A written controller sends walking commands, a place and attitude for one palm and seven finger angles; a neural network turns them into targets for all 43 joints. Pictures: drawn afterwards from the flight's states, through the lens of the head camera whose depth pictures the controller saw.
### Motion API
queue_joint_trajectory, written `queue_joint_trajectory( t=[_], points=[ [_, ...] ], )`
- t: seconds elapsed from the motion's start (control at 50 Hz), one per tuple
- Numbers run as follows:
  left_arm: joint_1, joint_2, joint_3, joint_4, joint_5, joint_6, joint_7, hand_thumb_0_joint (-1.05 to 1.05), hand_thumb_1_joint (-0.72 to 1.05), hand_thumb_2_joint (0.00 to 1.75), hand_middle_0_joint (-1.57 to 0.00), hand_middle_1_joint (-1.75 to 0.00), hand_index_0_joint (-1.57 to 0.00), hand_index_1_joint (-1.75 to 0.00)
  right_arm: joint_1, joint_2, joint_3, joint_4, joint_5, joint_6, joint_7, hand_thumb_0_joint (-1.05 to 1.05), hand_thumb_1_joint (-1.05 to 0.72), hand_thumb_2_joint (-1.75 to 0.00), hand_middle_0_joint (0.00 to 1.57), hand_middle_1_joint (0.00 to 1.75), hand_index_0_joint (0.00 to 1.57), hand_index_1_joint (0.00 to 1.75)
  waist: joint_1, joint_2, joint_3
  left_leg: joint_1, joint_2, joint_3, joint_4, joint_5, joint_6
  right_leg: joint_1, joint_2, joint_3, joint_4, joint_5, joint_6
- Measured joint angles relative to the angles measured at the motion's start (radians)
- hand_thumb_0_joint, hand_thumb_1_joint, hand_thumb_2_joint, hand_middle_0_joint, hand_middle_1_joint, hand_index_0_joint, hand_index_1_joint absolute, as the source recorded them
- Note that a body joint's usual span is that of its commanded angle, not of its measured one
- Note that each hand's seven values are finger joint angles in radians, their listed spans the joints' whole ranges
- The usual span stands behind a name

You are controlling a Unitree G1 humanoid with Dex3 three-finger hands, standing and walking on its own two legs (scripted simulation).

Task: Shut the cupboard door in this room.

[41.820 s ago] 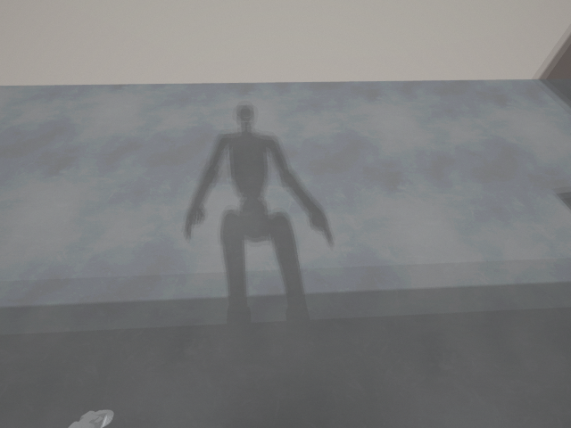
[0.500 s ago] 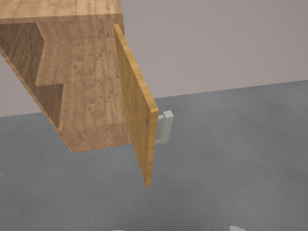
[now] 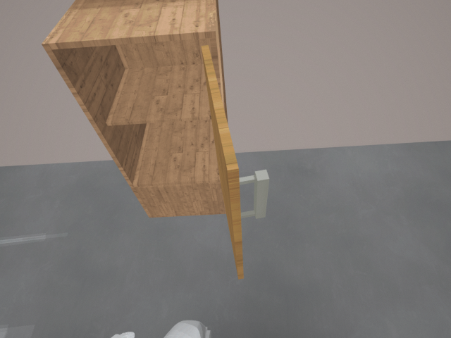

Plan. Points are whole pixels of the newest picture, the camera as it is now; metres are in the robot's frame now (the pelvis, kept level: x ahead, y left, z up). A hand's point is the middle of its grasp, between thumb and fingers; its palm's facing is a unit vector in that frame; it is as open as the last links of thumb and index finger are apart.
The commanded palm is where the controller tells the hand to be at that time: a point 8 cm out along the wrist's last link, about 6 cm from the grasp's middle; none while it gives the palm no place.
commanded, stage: turn or walk to find it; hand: left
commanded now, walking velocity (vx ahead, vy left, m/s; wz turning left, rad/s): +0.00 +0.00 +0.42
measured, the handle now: (251, 198) +0.39 -0.03 -0.03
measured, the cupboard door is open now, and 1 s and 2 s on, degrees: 98 98 98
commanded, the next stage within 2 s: stand and wait in 0.42 s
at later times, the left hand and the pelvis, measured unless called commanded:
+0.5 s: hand out of the picture +0.01 +0.26 -0.16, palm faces +0.25 -0.94 -0.25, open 7.4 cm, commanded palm none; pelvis +0.00 +0.04 +0.00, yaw +12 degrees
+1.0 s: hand out of the picture +0.00 +0.13 -0.15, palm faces +0.39 -0.90 -0.17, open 7.4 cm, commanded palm none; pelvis +0.14 +0.03 +0.00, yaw +18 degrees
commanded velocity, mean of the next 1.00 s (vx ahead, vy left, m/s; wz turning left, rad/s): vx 0.14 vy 0.00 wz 0.22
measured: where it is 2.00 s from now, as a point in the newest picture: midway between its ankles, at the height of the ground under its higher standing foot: outside the picture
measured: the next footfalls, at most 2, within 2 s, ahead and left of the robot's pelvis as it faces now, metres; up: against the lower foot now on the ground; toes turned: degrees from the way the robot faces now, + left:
left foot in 0.22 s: +0.02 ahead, +0.15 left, +0.00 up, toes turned +11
right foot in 0.66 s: +0.08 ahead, -0.08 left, +0.00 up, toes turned +8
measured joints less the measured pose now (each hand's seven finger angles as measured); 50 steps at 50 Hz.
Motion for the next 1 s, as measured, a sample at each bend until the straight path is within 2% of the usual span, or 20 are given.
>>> queue_joint_trajectory(
  t=[0.08,0.16,0.22,0.26,0.3,0.36,0.42,0.54,0.64,0.66,0.68,0.72,0.76,0.82,0.9,1.0],
  points=[
    [0.021,0.010,0.003,0.009,0.004,-0.001,-0.002,0.00,0.90,0.90,-0.20,-0.30,-0.20,-0.30,0.001,0.006,0.009,0.009,0.002,0.000,0.002,0.01,-0.91,-0.90,0.20,0.30,0.20,0.30,0.009,-0.028,0.004,0.047,0.025,0.030,-0.144,-0.015,-0.011,0.012,-0.023,-0.034,-0.017,0.005,0.006],
    [0.039,0.034,0.014,0.024,0.005,0.002,-0.004,0.00,0.90,0.90,-0.21,-0.30,-0.20,-0.30,-0.016,0.017,0.022,0.009,0.007,-0.007,0.001,0.01,-0.91,-0.90,0.20,0.30,0.20,0.30,0.028,-0.055,0.010,0.113,0.032,0.065,-0.325,-0.017,-0.006,0.007,-0.046,-0.070,0.007,-0.008,0.022],
    [0.059,0.058,0.025,0.038,-0.001,0.014,-0.005,0.00,0.90,0.90,-0.21,-0.30,-0.20,-0.30,-0.023,0.021,0.029,-0.009,0.006,-0.027,0.002,0.01,-0.91,-0.90,0.20,0.30,0.20,0.30,0.031,-0.066,0.001,0.193,0.033,0.093,-0.530,0.117,0.015,-0.018,-0.067,-0.097,0.077,-0.043,0.046],
    [0.059,0.083,0.034,0.052,-0.008,0.035,-0.004,0.00,0.90,0.90,-0.20,-0.30,-0.20,-0.30,-0.034,0.036,0.031,-0.017,0.002,-0.041,0.001,0.01,-0.91,-0.90,0.20,0.30,0.20,0.30,0.039,-0.096,0.006,0.184,0.014,0.097,-0.514,0.120,0.061,-0.070,-0.070,-0.040,0.205,-0.155,0.068],
    [0.052,0.096,0.038,0.072,-0.009,0.058,0.000,0.00,0.91,0.90,-0.20,-0.30,-0.20,-0.30,-0.036,0.047,0.035,-0.025,-0.001,-0.049,-0.006,0.01,-0.91,-0.90,0.20,0.30,0.20,0.30,0.041,-0.096,0.001,0.188,0.011,0.088,-0.520,0.108,0.082,-0.129,-0.037,0.028,0.356,-0.230,0.077],
    [0.036,0.103,0.042,0.082,-0.009,0.063,-0.007,0.01,0.91,0.90,-0.20,-0.30,-0.20,-0.30,-0.031,0.054,0.042,-0.027,-0.003,-0.052,-0.018,0.01,-0.90,-0.90,0.20,0.30,0.20,0.30,0.039,-0.084,-0.010,0.211,0.004,0.064,-0.588,0.143,0.085,-0.194,-0.005,0.084,0.493,-0.178,0.084],
    [0.024,0.102,0.040,0.072,-0.010,0.054,-0.011,0.01,0.91,0.90,-0.20,-0.30,-0.20,-0.30,-0.024,0.058,0.047,-0.023,-0.001,-0.053,-0.021,0.01,-0.90,-0.90,0.20,0.30,0.20,0.30,0.041,-0.075,-0.021,0.231,-0.006,0.045,-0.650,0.180,0.090,-0.219,0.004,0.111,0.512,-0.126,0.092],
    [0.002,0.085,0.030,0.054,-0.007,0.043,-0.016,0.00,0.91,0.90,-0.20,-0.30,-0.20,-0.30,0.002,0.066,0.044,-0.017,-0.006,-0.061,-0.019,0.01,-0.90,-0.90,0.21,0.30,0.21,0.30,0.025,-0.055,-0.039,0.243,-0.022,0.013,-0.691,0.199,0.083,-0.184,0.022,0.130,0.375,-0.130,0.092],
    [0.009,0.054,0.013,0.047,-0.001,0.013,-0.038,0.00,0.91,0.90,-0.20,-0.30,-0.20,-0.30,0.057,0.059,0.037,0.004,-0.010,-0.069,-0.017,0.01,-0.90,-0.90,0.21,0.30,0.21,0.30,0.004,-0.020,-0.068,0.243,-0.021,-0.011,-0.655,0.159,0.063,-0.070,0.051,0.092,0.113,-0.109,0.069],
    [0.017,0.050,0.010,0.043,0.000,-0.001,-0.041,0.00,0.91,0.90,-0.20,-0.30,-0.20,-0.30,0.074,0.057,0.035,0.011,-0.008,-0.070,-0.017,0.01,-0.90,-0.90,0.21,0.30,0.21,0.30,0.003,-0.018,-0.076,0.230,-0.024,-0.017,-0.616,0.132,0.059,-0.030,0.056,0.084,0.033,-0.082,0.057],
    [0.022,0.041,0.008,0.044,0.005,-0.016,-0.040,0.00,0.91,0.90,-0.20,-0.30,-0.20,-0.30,0.088,0.053,0.032,0.021,-0.003,-0.068,-0.018,0.01,-0.90,-0.90,0.21,0.30,0.21,0.30,0.005,-0.007,-0.079,0.206,-0.021,-0.024,-0.541,0.065,0.062,-0.018,0.062,0.073,0.017,-0.036,0.028],
    [0.046,0.017,0.001,0.046,0.003,-0.038,-0.033,0.00,0.91,0.90,-0.20,-0.30,-0.20,-0.30,0.109,0.042,0.028,0.049,-0.005,-0.054,-0.013,0.01,-0.90,-0.90,0.21,0.30,0.20,0.30,0.016,0.011,-0.086,0.133,-0.019,-0.023,-0.332,-0.017,0.066,0.009,0.066,0.049,0.027,-0.050,-0.012],
    [0.093,-0.003,-0.001,0.058,0.000,-0.054,-0.026,0.00,0.91,0.90,-0.20,-0.30,-0.20,-0.30,0.114,0.034,0.023,0.071,-0.010,-0.044,-0.002,0.01,-0.90,-0.90,0.20,0.30,0.20,0.30,0.031,0.007,-0.094,0.056,-0.013,-0.004,-0.150,0.030,0.067,0.054,0.064,0.050,-0.015,-0.061,-0.024],
    [0.160,-0.027,-0.005,0.101,-0.003,-0.062,-0.019,0.00,0.91,0.90,-0.20,-0.30,-0.20,-0.30,0.108,0.028,0.013,0.075,-0.014,-0.053,0.008,0.01,-0.91,-0.90,0.20,0.30,0.20,0.30,0.023,0.003,-0.088,-0.041,0.024,0.016,-0.028,0.163,0.050,0.138,0.061,0.039,-0.117,-0.040,-0.020],
    [0.234,-0.058,-0.016,0.158,-0.001,-0.072,-0.008,0.00,0.91,0.90,-0.20,-0.30,-0.20,-0.30,0.082,0.032,0.013,0.071,-0.010,-0.058,0.006,0.01,-0.91,-0.90,0.20,0.30,0.20,0.30,0.023,-0.010,-0.060,-0.127,0.067,0.033,-0.047,0.228,0.028,0.221,0.057,0.020,-0.202,-0.038,-0.016],
    [0.289,-0.092,-0.032,0.211,-0.001,-0.066,0.003,0.00,0.91,0.90,-0.20,-0.30,-0.20,-0.30,0.005,0.050,0.034,0.069,-0.001,-0.060,0.002,0.01,-0.91,-0.90,0.20,0.30,0.20,0.30,0.048,-0.026,-0.005,-0.119,0.068,0.091,-0.289,0.251,0.029,0.288,0.053,0.007,-0.241,-0.071,-0.003]
  ],
)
